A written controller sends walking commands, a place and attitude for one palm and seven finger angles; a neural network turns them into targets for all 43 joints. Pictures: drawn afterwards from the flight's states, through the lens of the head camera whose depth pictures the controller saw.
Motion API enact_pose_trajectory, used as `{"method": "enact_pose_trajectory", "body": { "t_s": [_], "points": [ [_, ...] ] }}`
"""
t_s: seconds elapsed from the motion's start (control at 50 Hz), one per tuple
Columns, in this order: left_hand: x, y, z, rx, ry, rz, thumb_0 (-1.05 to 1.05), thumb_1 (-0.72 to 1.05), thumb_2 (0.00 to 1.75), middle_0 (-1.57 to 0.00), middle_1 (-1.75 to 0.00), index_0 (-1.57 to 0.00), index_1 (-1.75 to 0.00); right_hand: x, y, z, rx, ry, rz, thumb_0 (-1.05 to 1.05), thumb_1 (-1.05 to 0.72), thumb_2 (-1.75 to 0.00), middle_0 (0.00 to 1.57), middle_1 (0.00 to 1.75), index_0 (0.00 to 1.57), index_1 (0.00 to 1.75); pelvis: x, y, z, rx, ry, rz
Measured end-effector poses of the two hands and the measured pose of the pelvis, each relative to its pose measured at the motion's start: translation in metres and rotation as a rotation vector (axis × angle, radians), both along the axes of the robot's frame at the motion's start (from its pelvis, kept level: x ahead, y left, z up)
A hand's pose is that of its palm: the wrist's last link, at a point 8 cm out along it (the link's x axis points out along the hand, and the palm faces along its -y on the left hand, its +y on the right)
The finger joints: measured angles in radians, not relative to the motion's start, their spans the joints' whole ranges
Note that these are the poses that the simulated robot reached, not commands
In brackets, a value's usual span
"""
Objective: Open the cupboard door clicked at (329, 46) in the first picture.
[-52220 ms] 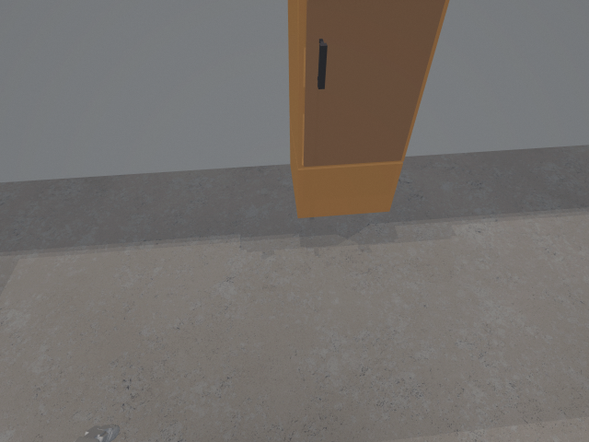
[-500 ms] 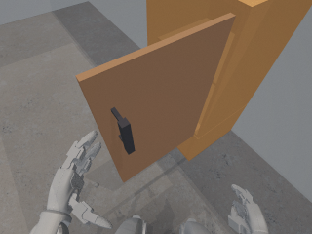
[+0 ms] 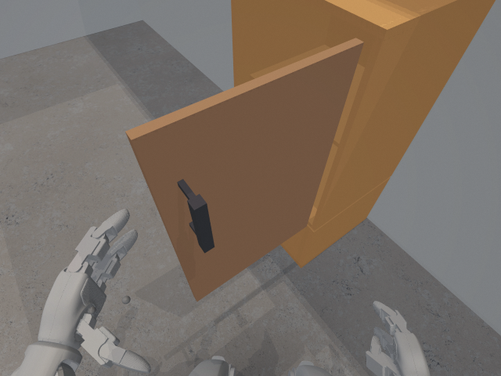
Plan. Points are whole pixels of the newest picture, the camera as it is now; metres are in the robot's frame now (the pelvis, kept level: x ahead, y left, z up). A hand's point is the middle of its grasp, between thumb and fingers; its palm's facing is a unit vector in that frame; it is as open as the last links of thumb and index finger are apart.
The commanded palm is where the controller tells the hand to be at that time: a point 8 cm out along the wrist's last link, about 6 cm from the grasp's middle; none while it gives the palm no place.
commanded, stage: draw the hand back to the body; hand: left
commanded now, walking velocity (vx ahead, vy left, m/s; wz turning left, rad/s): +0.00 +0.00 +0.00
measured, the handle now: (195, 217) +0.35 +0.12 +0.06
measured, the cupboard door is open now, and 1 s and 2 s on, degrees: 90 90 90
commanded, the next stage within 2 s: step back with the hand held close in 1.36 s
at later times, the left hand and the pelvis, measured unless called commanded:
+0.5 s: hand (56, 282) +0.21 +0.24 +0.14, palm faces +0.26 -0.90 -0.35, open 14.7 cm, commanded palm +0.17 +0.28 +0.17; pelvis +0.02 +0.01 +0.05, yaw +0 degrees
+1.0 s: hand out of the picture +0.23 +0.27 +0.23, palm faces +0.43 -0.80 -0.41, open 8.9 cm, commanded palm +0.18 +0.31 +0.25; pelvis +0.04 +0.01 +0.08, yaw -1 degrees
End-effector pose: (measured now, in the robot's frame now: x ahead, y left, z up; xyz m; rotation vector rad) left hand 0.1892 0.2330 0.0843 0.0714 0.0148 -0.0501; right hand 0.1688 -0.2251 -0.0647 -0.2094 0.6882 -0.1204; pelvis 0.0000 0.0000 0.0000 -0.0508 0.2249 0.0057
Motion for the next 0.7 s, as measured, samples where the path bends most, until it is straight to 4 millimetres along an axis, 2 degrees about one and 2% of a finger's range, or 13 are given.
{"method": "enact_pose_trajectory", "body": {
  "t_s": [0.14,0.3,0.34,0.48,0.7],
  "points": [
    [-0.002,0.014,0.018,0.008,0.021,0.02,-0.01,-0.5,0.3,-0.15,-0.3,-0.15,-0.3,0.001,0.001,0.017,0.004,-0.029,0.001,0.02,-0.9,-0.89,0.2,0.3,0.2,0.3,0.005,0.001,0.014,-0.001,-0.034,0.003],
    [-0.007,0.025,0.044,0.014,-0.005,0.023,-0.01,-0.47,0.32,-0.15,-0.3,-0.16,-0.3,0.011,-0.001,0.036,-0.007,-0.088,0.009,0.02,-0.9,-0.89,0.2,0.3,0.2,0.3,0.011,0.003,0.026,-0.003,-0.076,0.005],
    [-0.007,0.03,0.052,0.107,0.015,0.082,-0.01,-0.44,0.33,-0.15,-0.3,-0.16,-0.3,0.014,0.0,0.041,-0.017,-0.089,0.009,0.02,-0.9,-0.89,0.2,0.3,0.2,0.3,0.013,0.003,0.03,0.002,-0.089,-0.002],
    [-0.017,0.045,0.07,0.269,0.101,0.331,-0.01,-0.26,0.41,-0.16,-0.3,-0.17,-0.3,0.022,0.011,0.052,-0.013,-0.057,-0.001,0.02,-0.9,-0.89,0.2,0.3,0.2,0.3,0.021,0.009,0.05,0.013,-0.147,-0.007],
    [-0.007,0.063,0.113,0.336,0.016,0.434,-0.01,0.11,0.57,-0.18,-0.3,-0.18,-0.3,0.035,0.027,0.062,0.004,-0.029,0.055,0.02,-0.9,-0.89,0.2,0.3,0.2,0.3,0.033,0.016,0.071,0.024,-0.227,-0.007]
  ]
}}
